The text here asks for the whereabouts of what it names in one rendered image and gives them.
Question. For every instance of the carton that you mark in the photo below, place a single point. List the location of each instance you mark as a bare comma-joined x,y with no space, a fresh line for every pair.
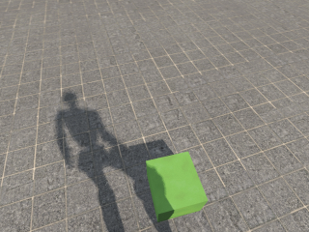
175,186

